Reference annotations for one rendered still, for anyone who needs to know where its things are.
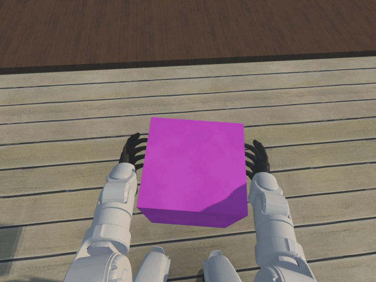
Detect left robot hand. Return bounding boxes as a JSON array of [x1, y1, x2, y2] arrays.
[[119, 133, 148, 170]]

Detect robot right thigh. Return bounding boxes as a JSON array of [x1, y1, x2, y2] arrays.
[[203, 255, 242, 282]]

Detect robot thigh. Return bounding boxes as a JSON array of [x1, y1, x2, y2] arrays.
[[132, 251, 171, 282], [203, 255, 242, 282]]

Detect robot left thigh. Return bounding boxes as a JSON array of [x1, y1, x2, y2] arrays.
[[132, 251, 171, 282]]

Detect right robot upper arm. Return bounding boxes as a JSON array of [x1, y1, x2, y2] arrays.
[[253, 265, 315, 282]]

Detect left robot forearm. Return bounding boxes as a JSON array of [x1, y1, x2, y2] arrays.
[[63, 163, 138, 282]]

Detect right robot hand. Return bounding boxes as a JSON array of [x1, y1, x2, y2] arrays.
[[244, 140, 270, 180]]

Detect carton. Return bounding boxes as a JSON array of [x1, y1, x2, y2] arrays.
[[136, 117, 248, 228]]

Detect right robot forearm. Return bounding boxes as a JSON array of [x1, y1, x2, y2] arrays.
[[248, 172, 317, 282]]

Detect left robot upper arm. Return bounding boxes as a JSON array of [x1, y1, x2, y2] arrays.
[[64, 252, 132, 282]]

